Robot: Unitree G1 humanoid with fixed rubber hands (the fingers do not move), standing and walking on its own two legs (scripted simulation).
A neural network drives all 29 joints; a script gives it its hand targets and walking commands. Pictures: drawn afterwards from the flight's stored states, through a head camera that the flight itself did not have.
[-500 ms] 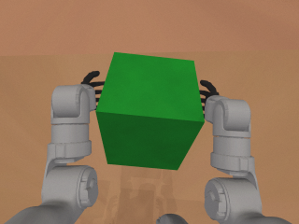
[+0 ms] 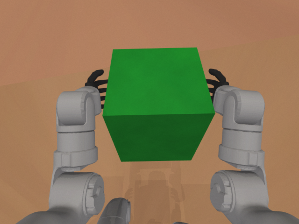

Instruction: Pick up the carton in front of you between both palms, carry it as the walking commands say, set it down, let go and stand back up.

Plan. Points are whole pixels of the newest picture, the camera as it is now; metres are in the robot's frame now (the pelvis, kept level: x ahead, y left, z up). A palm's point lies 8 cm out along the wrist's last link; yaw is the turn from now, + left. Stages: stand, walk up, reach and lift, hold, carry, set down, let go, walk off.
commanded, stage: carry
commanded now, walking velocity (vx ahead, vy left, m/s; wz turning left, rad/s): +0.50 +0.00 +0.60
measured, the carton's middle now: (155, 109) +0.39 -0.01 +0.06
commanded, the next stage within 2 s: none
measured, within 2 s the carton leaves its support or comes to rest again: neither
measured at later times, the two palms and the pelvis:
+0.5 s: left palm (71, 19) +0.66 +0.25 +0.17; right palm (165, 10) +0.71 -0.04 +0.17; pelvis +0.31 +0.04 +0.02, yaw +15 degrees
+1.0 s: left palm out of the picture +0.85 +0.36 +0.22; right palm out of the picture +1.00 +0.10 +0.22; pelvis +0.60 +0.06 +0.06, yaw +25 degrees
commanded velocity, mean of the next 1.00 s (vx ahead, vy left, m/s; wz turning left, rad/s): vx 0.50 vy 0.00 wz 0.35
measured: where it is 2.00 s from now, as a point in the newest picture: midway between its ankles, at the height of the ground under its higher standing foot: (114, 89)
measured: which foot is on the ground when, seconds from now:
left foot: up 0.00-0.26, down 0.28-0.76, up 0.78-1.00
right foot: down 0.00-0.28, up 0.30-0.72, down 0.74-1.00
